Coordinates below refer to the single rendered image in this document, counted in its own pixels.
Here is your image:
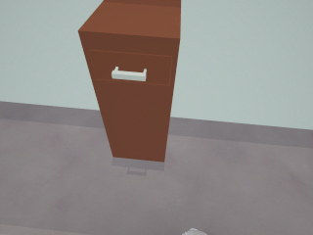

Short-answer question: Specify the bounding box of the cabinet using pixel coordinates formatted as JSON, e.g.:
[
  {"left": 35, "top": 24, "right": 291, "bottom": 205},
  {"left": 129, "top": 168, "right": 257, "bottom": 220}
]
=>
[{"left": 78, "top": 0, "right": 181, "bottom": 163}]

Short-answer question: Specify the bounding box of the handle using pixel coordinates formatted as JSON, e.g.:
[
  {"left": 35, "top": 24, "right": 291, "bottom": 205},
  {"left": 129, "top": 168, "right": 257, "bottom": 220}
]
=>
[{"left": 112, "top": 67, "right": 147, "bottom": 81}]

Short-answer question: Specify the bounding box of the drawer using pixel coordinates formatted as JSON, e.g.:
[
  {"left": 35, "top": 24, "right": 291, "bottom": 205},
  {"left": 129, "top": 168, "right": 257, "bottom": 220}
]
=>
[{"left": 89, "top": 49, "right": 172, "bottom": 85}]

